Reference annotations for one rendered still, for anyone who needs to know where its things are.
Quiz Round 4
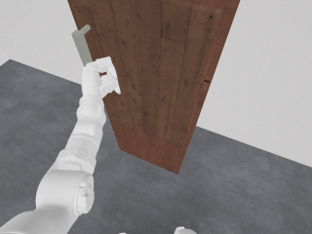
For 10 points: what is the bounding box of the cupboard door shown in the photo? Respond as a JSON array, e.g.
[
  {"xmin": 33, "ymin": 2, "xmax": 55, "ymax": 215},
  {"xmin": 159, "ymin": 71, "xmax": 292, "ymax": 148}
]
[{"xmin": 68, "ymin": 0, "xmax": 222, "ymax": 147}]

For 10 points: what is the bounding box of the robot right shin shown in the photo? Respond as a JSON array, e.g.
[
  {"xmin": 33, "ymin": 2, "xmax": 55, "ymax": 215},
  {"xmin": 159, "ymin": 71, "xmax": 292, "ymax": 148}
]
[{"xmin": 175, "ymin": 226, "xmax": 185, "ymax": 232}]

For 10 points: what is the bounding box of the robot left upper arm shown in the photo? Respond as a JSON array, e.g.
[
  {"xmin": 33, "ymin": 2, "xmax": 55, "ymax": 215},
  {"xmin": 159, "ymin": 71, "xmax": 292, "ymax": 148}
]
[{"xmin": 0, "ymin": 170, "xmax": 95, "ymax": 234}]

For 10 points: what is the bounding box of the robot left hand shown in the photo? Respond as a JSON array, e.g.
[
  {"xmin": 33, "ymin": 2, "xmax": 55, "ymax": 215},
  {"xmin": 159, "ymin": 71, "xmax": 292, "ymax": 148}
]
[{"xmin": 81, "ymin": 57, "xmax": 121, "ymax": 99}]

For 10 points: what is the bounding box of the handle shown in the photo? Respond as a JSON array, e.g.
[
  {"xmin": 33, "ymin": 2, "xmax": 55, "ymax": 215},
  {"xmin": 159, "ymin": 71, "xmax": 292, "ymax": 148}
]
[{"xmin": 71, "ymin": 24, "xmax": 93, "ymax": 67}]

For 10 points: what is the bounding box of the robot left forearm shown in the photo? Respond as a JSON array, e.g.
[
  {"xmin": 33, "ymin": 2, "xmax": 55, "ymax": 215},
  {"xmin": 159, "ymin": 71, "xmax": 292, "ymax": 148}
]
[{"xmin": 35, "ymin": 95, "xmax": 106, "ymax": 208}]

